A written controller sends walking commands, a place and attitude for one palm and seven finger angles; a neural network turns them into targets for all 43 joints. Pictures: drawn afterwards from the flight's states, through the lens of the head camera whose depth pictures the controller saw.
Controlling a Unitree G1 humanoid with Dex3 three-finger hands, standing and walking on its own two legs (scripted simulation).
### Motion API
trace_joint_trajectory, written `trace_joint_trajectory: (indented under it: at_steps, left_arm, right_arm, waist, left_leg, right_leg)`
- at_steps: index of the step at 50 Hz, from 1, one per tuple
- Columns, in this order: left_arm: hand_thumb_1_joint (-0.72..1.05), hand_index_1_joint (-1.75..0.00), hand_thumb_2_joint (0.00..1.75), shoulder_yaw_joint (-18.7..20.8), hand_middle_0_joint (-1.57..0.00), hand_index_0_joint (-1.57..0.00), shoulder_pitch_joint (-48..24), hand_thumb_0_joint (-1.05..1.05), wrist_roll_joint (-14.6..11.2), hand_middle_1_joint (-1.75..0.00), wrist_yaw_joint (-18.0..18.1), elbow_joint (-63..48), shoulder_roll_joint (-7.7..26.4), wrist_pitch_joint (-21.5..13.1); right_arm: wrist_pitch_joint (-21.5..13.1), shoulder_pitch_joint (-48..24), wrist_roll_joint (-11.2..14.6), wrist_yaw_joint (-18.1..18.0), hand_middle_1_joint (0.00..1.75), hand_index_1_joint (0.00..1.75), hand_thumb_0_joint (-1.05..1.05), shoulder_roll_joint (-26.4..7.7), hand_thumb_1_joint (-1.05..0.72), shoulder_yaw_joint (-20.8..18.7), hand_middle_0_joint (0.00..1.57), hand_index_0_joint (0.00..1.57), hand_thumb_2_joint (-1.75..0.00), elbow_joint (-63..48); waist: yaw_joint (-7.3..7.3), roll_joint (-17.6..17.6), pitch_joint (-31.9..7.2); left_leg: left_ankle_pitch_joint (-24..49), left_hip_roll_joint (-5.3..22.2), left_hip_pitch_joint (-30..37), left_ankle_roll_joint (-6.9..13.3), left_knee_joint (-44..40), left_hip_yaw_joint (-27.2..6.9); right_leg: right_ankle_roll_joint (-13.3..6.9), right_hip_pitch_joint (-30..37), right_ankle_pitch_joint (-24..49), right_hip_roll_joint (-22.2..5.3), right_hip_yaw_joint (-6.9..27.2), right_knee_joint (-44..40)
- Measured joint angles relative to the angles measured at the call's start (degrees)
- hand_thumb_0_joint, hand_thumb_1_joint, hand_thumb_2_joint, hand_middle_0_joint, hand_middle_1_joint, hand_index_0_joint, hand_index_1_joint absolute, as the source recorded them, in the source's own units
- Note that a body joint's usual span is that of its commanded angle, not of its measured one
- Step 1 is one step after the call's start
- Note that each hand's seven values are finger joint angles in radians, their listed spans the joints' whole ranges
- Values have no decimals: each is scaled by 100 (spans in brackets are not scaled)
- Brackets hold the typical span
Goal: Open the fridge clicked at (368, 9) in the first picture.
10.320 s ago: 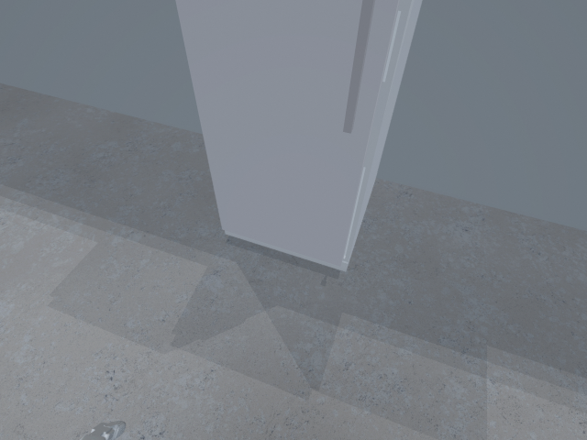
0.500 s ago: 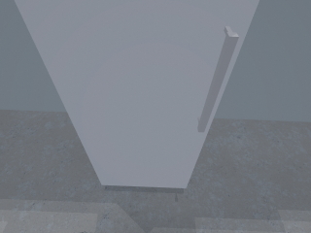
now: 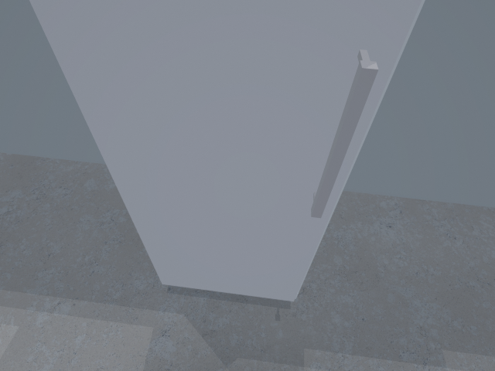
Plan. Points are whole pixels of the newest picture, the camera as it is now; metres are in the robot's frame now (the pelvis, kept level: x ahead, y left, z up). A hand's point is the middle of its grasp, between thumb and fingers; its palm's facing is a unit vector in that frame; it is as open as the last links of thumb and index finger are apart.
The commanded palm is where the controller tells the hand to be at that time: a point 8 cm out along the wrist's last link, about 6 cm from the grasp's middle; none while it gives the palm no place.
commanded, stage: come to a stop and stand still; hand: right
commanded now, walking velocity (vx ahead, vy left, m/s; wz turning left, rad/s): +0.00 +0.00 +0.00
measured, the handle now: (335, 149) +0.45 -0.11 +0.13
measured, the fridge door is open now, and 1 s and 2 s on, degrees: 0 0 0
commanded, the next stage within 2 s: look again from close up in 1.24 s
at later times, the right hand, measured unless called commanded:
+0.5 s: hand out of the picture +0.01 -0.14 -0.17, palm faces +0.02 +0.98 -0.20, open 7.3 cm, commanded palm none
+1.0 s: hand out of the picture +0.01 -0.11 -0.17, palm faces +0.02 +0.98 -0.19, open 7.3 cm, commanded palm none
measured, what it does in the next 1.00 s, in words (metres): shifts its weight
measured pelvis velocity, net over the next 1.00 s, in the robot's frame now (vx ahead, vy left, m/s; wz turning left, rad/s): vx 0.02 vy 0.06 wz -0.02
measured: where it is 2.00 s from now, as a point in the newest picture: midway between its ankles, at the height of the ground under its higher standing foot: outside the picture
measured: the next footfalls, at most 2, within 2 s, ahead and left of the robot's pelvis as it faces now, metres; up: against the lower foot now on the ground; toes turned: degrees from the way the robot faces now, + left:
none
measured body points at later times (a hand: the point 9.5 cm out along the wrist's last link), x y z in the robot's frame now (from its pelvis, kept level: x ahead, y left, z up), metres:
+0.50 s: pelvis +0.02 +0.03 +0.00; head +0.04 +0.03 +0.45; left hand +0.02 +0.25 -0.16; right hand +0.01 -0.19 -0.15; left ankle -0.01 +0.15 -0.74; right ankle -0.01 -0.02 -0.74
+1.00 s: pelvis +0.02 +0.06 +0.01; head +0.04 +0.06 +0.45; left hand +0.02 +0.27 -0.16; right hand +0.01 -0.16 -0.15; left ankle -0.01 +0.15 -0.74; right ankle -0.01 -0.02 -0.74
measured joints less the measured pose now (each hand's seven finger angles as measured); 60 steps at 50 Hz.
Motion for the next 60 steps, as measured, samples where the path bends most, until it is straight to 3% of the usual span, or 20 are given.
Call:
trace_joint_trajectory:
  at_steps: [17, 32, 60]
  left_arm:
    - [91, -29, 90, -39, -20, -20, -105, 0, -30, -30, -2, 274, -278, -82]
    - [91, -29, 90, -7, -20, -20, -379, 0, -47, -30, 13, 345, -170, -118]
    - [91, -29, 90, -25, -20, -20, -255, 0, -51, -30, 4, 598, -350, -104]
  right_arm:
    - [-35, 165, 16, -38, 30, 30, 1, 91, -93, 15, 20, 20, -90, 345]
    - [-129, 343, 2, -34, 30, 30, 1, 176, -93, 75, 20, 20, -90, 495]
    - [-234, 350, 23, -27, 30, 30, 1, 122, -93, 74, 20, 20, -90, 496]
  waist:
    - [-38, -23, 48]
    - [-113, 49, 0]
    - [-89, 78, 11]
  left_leg:
    - [-6, -85, 174, -149, -154, 68]
    - [-32, -239, 328, 22, -278, 193]
    - [78, -457, 442, 249, -526, 306]
  right_leg:
    - [121, 117, -65, -97, 75, -44]
    - [309, 192, -116, -257, 194, -38]
    - [546, 211, -65, -474, 301, -104]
